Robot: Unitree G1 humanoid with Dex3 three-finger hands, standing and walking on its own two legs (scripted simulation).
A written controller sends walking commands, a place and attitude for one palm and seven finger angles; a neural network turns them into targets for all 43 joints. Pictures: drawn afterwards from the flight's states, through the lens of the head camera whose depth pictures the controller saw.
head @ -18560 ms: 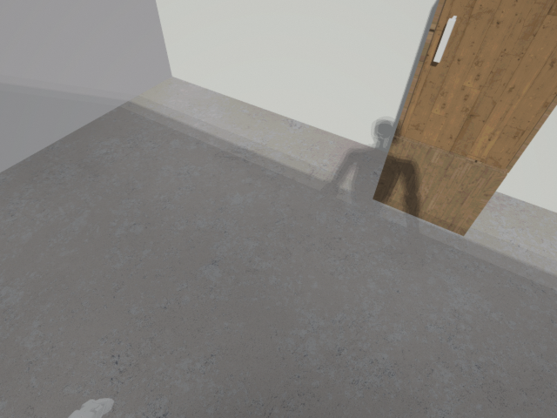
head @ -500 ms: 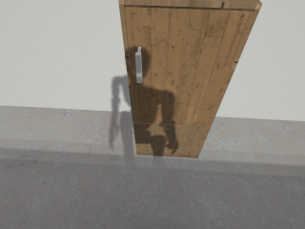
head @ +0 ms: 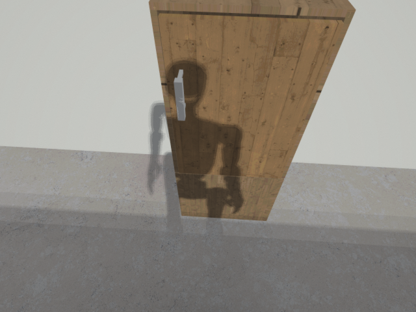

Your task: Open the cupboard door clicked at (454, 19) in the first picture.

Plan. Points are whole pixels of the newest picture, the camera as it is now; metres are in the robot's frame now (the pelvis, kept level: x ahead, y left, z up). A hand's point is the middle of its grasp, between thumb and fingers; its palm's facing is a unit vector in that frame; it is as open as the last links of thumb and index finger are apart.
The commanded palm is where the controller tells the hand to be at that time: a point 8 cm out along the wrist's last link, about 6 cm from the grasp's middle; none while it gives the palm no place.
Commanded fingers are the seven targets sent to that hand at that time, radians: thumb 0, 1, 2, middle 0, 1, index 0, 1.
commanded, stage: shuffle to correct the standing spot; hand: left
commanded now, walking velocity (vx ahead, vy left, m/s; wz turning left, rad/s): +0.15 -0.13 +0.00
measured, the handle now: (181, 95) +0.63 +0.11 +0.05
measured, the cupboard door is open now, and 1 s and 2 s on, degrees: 0 0 0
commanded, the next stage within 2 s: come to a stop and stand still in 0.30 s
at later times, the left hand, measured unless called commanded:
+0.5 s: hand out of the picture +0.01 +0.15 -0.19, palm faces +0.06 -0.99 -0.13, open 7.4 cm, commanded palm none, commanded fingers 0.00 0.90 0.90 -0.20 -0.30 -0.20 -0.30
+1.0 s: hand out of the picture +0.15 +0.16 -0.18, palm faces -0.04 -0.96 -0.26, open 7.4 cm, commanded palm none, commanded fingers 0.00 0.90 0.90 -0.20 -0.30 -0.20 -0.30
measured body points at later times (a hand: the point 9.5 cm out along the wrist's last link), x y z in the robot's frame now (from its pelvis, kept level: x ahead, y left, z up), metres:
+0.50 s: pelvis +0.08 -0.01 -0.01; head +0.12 +0.03 +0.44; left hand +0.01 +0.20 -0.17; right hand +0.13 -0.24 -0.15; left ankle +0.09 +0.10 -0.71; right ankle -0.02 -0.09 -0.74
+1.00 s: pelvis +0.07 -0.03 -0.02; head +0.09 -0.04 +0.43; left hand +0.15 +0.21 -0.16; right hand +0.14 -0.29 -0.17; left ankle +0.13 +0.10 -0.74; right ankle +0.06 -0.18 -0.74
